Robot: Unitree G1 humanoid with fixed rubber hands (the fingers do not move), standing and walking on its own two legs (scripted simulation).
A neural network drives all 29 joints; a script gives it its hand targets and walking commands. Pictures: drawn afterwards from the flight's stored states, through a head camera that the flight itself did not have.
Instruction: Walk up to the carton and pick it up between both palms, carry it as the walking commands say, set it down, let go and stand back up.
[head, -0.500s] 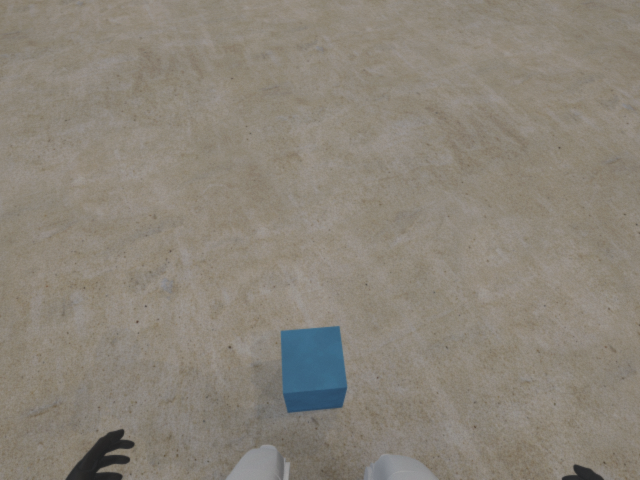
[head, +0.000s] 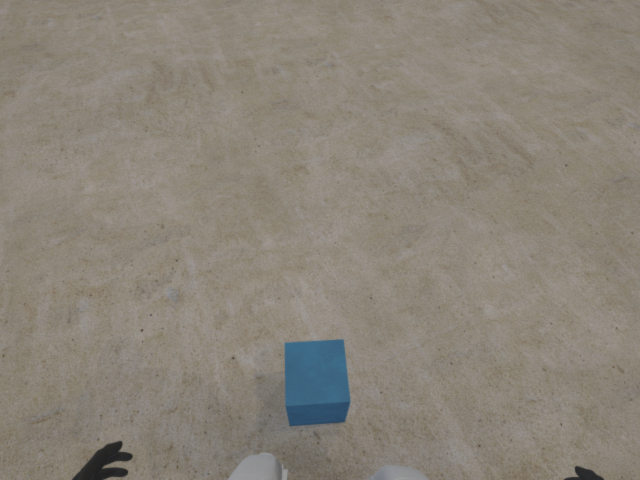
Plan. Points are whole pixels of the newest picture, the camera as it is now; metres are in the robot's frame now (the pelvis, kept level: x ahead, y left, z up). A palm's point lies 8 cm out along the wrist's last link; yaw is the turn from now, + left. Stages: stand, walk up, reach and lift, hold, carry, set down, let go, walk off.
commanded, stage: walk up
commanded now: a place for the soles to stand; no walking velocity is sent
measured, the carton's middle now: (315, 384) +0.42 +0.02 -0.63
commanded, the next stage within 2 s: none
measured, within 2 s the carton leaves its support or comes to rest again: neither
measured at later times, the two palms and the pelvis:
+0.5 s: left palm out of the picture +0.11 +0.33 -0.09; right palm out of the picture +0.09 -0.32 -0.08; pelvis +0.01 +0.01 +0.00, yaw +2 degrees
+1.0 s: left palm out of the picture +0.11 +0.33 -0.08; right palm out of the picture +0.09 -0.31 -0.08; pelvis +0.00 +0.01 +0.00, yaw +2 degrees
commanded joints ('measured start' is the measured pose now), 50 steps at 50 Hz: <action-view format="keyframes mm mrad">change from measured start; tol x32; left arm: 1 -86 196 108 -89 -13 -28 -1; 50 -104 209 85 -48 -48 -33 21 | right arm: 1 139 -208 -93 35 -13 -39 -12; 50 -20 -217 -74 5 -5 -7 14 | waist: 1 -33 -33 -85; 50 -8 -1 -84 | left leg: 1 129 5 31 -263 296 76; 4 223 308 -511 -334 711 331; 13 -196 2 50 118 -126 43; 19 103 -10 102 -251 191 55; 22 163 228 -389 -299 521 251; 31 -135 17 80 18 -133 43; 40 23 277 -391 -298 791 299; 46 -28 4 78 31 -49 52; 50 104 64 -38 -188 517 83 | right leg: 1 -35 -145 90 -138 338 -73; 5 -146 -3 180 127 -227 20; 12 202 -342 415 -473 227 -154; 22 -96 -4 100 58 215 9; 24 -58 15 134 23 -93 26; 33 53 -284 233 -337 411 -164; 39 -92 16 145 60 -153 21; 45 100 -343 313 -339 685 -223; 50 -35 -158 132 -206 372 -65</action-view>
